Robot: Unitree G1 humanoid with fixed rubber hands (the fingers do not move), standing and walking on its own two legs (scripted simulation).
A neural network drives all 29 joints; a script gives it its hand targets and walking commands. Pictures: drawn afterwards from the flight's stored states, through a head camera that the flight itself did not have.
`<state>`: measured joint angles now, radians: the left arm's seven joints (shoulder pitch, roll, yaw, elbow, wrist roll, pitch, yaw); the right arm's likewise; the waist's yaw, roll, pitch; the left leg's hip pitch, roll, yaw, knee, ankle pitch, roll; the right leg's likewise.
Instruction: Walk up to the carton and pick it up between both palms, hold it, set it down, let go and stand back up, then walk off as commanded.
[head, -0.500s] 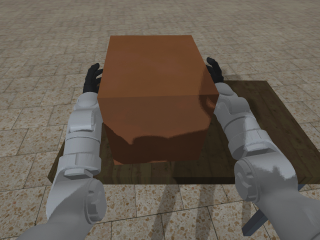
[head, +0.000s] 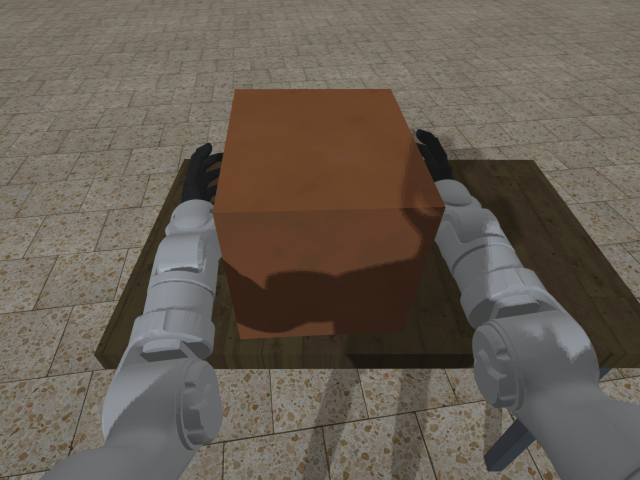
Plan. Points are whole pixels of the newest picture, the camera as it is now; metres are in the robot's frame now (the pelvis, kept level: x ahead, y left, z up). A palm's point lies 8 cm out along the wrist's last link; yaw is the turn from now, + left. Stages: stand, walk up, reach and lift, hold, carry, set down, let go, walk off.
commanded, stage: set down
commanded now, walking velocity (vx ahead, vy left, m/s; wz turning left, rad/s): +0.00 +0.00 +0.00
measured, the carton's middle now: (318, 209) +0.41 +0.00 +0.15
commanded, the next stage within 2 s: none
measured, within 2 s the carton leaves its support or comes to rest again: neither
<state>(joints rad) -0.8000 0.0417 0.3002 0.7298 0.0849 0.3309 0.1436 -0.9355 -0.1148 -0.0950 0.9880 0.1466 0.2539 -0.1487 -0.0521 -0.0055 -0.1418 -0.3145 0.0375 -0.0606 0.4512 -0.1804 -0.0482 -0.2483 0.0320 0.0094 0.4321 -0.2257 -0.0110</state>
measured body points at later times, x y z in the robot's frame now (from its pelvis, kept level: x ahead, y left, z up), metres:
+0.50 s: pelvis +0.01 +0.00 +0.00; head -0.02 +0.01 +0.45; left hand +0.43 +0.14 +0.14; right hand +0.43 -0.17 +0.15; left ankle +0.03 +0.15 -0.74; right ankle +0.00 -0.11 -0.74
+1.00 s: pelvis +0.01 +0.00 +0.00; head -0.01 +0.01 +0.45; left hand +0.43 +0.13 +0.13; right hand +0.42 -0.18 +0.13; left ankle +0.03 +0.15 -0.74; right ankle +0.00 -0.11 -0.74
